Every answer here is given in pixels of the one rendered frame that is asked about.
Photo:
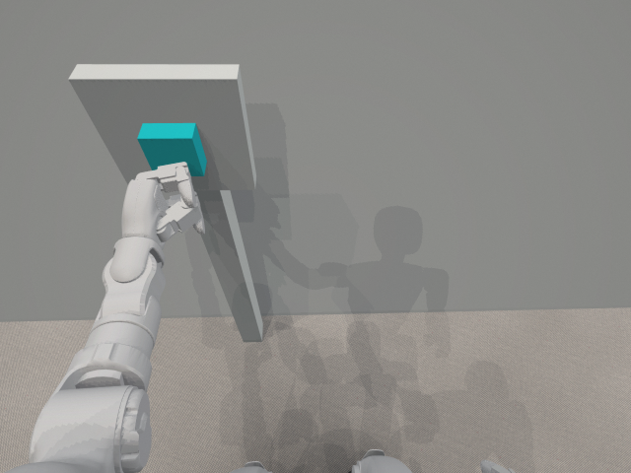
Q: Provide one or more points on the left robot shin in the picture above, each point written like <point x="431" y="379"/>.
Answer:
<point x="254" y="463"/>

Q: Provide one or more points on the panel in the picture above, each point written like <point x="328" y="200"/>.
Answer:
<point x="119" y="98"/>

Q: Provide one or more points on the right robot shin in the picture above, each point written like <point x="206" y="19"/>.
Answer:
<point x="372" y="452"/>

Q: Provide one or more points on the robot left forearm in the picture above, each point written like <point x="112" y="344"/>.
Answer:
<point x="121" y="341"/>

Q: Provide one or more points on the robot shin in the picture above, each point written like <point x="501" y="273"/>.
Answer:
<point x="254" y="463"/>
<point x="372" y="452"/>

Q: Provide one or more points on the robot left hand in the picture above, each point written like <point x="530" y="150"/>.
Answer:
<point x="144" y="204"/>

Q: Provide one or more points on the button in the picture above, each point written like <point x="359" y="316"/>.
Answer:
<point x="171" y="143"/>

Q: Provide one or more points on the left robot upper arm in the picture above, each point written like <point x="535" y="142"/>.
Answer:
<point x="93" y="430"/>

